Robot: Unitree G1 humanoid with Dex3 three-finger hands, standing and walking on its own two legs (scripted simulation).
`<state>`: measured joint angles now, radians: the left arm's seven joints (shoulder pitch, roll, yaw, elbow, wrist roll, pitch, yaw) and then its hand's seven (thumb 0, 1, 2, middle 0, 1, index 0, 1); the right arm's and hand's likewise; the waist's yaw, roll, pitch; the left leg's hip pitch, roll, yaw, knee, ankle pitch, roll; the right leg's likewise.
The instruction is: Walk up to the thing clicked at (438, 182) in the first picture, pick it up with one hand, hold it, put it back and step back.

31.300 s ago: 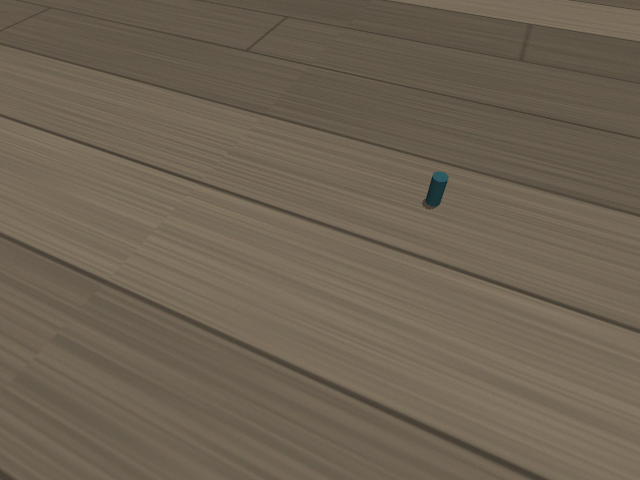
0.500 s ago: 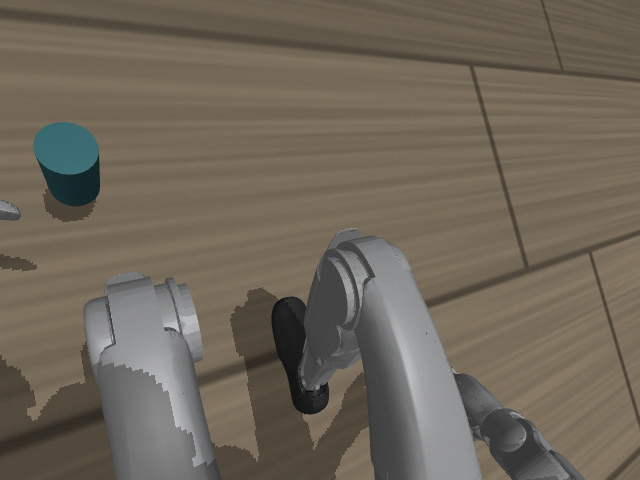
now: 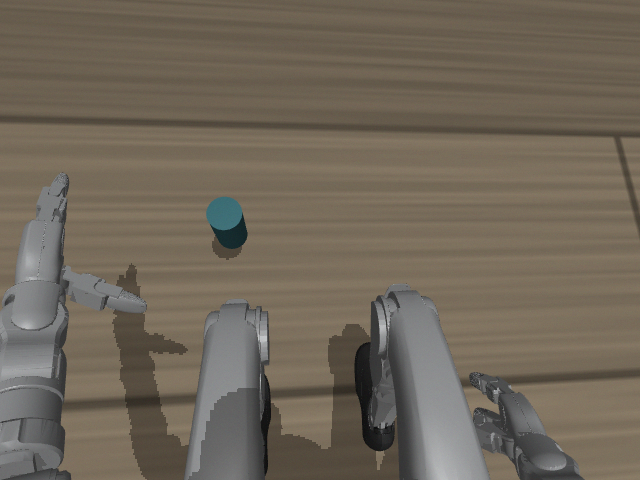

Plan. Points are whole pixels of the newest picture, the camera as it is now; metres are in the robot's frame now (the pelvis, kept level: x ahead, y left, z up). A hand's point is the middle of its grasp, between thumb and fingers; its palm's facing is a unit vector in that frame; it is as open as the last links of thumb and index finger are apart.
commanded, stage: home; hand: left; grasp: from the side
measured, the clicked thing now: (228, 224) +0.49 +0.16 -0.37
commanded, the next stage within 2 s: none
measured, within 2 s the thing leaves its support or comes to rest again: neither
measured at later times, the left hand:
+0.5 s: hand (80, 296) +0.29 +0.20 +0.11, palm faces +0.12 -0.93 -0.34, open 16.8 cm
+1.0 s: hand out of the picture +0.24 +0.18 +0.21, palm faces +0.16 -0.95 -0.29, open 17.4 cm
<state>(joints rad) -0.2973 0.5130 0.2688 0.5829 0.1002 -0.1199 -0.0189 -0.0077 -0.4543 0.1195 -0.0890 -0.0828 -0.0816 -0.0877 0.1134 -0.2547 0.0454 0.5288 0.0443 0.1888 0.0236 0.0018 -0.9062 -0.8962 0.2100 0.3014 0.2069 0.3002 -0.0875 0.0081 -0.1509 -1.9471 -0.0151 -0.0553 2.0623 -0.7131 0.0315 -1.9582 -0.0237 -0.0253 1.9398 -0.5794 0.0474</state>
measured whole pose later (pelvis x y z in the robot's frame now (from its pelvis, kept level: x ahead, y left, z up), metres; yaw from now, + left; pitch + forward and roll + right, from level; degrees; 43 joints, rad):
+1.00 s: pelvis +0.09 -0.01 +0.27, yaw +4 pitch +9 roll -2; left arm 0.48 0.21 -0.02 0.00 -0.02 0.26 0.15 0.00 -0.53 0.07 -0.07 -0.06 -0.06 -0.07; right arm 0.26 -0.21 0.04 0.46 0.03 -0.10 -0.17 0.01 -0.90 -0.90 0.21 0.30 0.21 0.30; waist -0.02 0.03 -0.12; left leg -0.62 0.01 -0.05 0.98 -0.51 -0.01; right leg -0.65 -0.01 -0.04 0.92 -0.43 0.01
